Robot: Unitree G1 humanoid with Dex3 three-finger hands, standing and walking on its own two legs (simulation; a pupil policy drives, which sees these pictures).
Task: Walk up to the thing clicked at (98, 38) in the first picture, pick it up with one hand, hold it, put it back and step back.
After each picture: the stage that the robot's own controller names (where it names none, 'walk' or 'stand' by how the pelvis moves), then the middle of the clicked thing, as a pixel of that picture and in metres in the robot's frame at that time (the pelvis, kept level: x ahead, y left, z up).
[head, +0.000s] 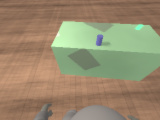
stand; (99, 40) +0.82 -0.08 -0.07
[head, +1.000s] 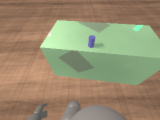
rise first; (91, 41) +0.74 +0.03 -0.04
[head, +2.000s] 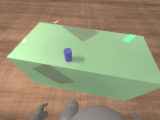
stand; (68, 55) +0.49 +0.21 -0.03
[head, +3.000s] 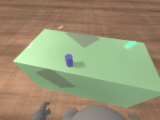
stand; (69, 60) +0.49 +0.20 -0.06
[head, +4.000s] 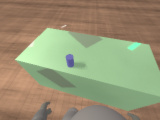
stand; (70, 61) +0.48 +0.19 -0.06
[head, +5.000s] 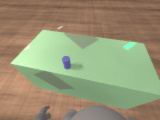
stand; (66, 62) +0.46 +0.22 -0.07
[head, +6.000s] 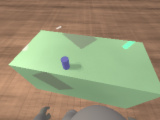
stand; (65, 63) +0.46 +0.23 -0.07
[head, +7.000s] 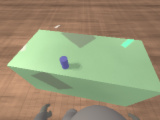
rise first; (64, 62) +0.45 +0.24 -0.07
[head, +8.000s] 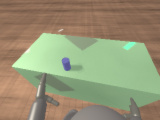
rise first; (66, 64) +0.45 +0.24 -0.06
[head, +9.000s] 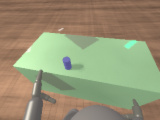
go down; (67, 63) +0.45 +0.24 -0.06
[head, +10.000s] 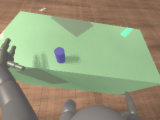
go down; (60, 55) +0.44 +0.22 -0.01
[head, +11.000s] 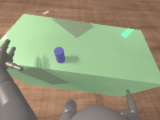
approach; (60, 55) +0.45 +0.22 +0.00
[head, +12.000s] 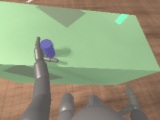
close; (48, 49) +0.46 +0.24 +0.03
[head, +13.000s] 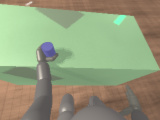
lift; (49, 51) +0.45 +0.23 +0.03
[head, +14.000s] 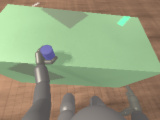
lift; (49, 54) +0.42 +0.25 +0.04
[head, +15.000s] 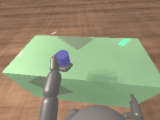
lift; (64, 61) +0.33 +0.16 +0.17
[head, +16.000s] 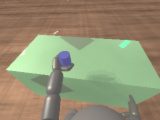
hold; (65, 61) +0.33 +0.17 +0.14
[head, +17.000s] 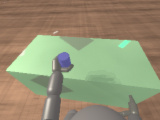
hold; (65, 62) +0.33 +0.17 +0.13
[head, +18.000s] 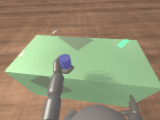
crouch; (66, 64) +0.34 +0.16 +0.12
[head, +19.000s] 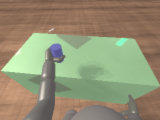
crouch; (57, 53) +0.40 +0.22 +0.13
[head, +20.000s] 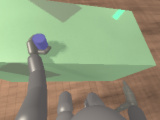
lower; (42, 44) +0.48 +0.26 +0.04
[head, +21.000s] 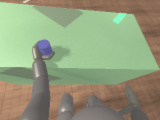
lower; (46, 49) +0.46 +0.24 +0.03
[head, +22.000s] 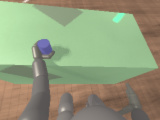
lower; (46, 49) +0.46 +0.24 +0.04
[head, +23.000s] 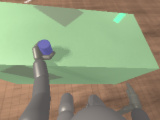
lower; (46, 49) +0.46 +0.24 +0.04
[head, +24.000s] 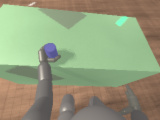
open; (52, 52) +0.44 +0.22 +0.03
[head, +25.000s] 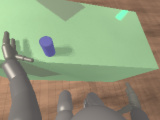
sink last; (48, 47) +0.45 +0.23 +0.04
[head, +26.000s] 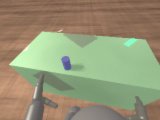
sink last; (66, 63) +0.44 +0.23 -0.01
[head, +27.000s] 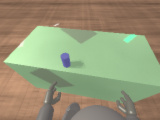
stand; (65, 60) +0.44 +0.22 -0.01
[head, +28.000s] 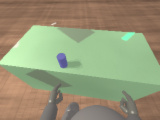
stand; (62, 60) +0.43 +0.23 +0.00
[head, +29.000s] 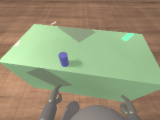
stand; (63, 59) +0.44 +0.22 +0.00
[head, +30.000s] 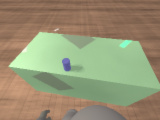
stand; (66, 64) +0.45 +0.22 -0.06
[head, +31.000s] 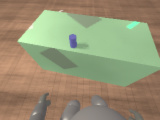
walk; (73, 41) +0.63 +0.17 -0.04
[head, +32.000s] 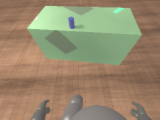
walk; (71, 23) +0.95 +0.28 -0.04
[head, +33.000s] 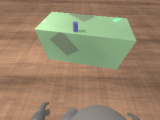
stand; (75, 27) +1.05 +0.24 -0.05
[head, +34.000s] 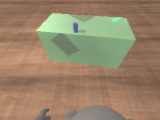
stand; (75, 27) +1.07 +0.23 -0.07
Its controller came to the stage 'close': yes
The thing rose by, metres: 0.21
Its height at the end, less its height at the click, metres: +0.00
